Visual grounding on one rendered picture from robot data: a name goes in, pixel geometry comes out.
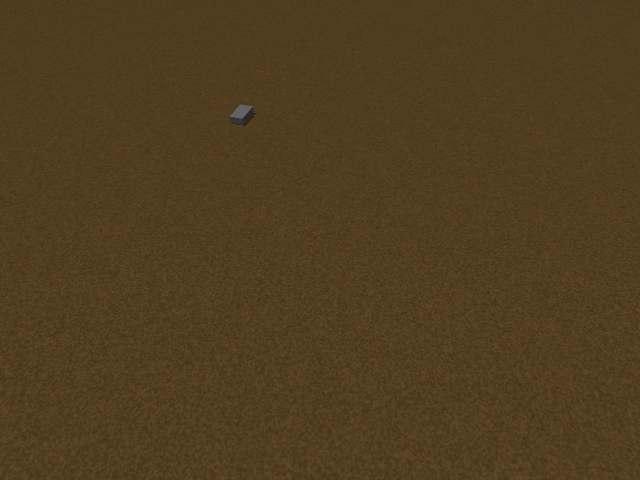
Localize small box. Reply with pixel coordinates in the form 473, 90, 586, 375
229, 105, 254, 125

